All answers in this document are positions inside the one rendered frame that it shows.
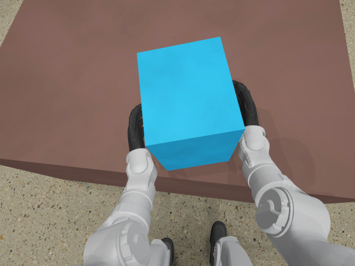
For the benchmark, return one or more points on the right robot thigh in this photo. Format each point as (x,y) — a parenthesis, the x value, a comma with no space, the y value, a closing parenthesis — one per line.
(229,253)

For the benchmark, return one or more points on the left robot forearm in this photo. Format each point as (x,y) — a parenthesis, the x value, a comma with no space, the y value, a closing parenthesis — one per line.
(137,199)

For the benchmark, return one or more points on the right robot hand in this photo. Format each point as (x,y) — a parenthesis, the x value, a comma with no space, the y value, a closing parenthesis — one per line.
(246,104)

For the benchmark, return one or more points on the robot left upper arm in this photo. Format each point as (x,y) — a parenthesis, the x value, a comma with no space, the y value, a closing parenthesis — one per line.
(122,244)

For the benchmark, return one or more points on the carton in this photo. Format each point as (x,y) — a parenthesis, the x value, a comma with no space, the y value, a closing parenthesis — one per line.
(191,115)

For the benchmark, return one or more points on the robot right upper arm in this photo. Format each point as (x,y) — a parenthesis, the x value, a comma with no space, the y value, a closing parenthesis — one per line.
(298,226)

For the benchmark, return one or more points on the left robot hand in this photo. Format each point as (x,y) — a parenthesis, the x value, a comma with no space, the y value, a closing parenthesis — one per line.
(135,129)

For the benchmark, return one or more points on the left robot shin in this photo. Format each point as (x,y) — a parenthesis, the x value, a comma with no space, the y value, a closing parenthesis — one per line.
(157,241)

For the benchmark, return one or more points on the right robot forearm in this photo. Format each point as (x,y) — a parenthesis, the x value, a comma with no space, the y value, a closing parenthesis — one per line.
(259,170)

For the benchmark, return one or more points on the pedestal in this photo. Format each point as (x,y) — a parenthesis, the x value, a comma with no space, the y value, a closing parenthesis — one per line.
(69,80)

